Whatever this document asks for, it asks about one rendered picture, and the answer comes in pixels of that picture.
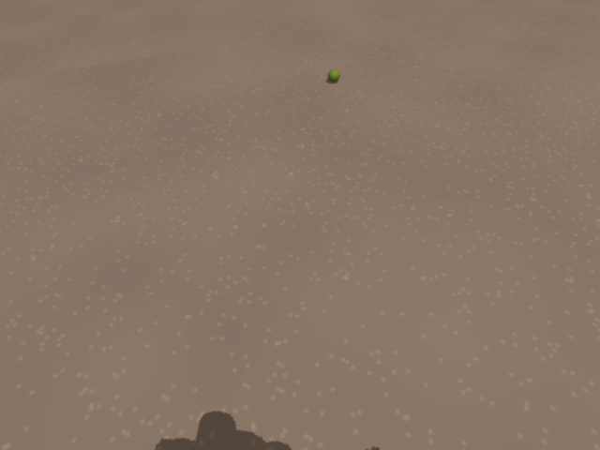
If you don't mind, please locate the ball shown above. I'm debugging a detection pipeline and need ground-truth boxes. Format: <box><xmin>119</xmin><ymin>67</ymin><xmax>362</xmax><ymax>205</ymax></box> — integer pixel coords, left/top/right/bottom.
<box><xmin>328</xmin><ymin>69</ymin><xmax>339</xmax><ymax>83</ymax></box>

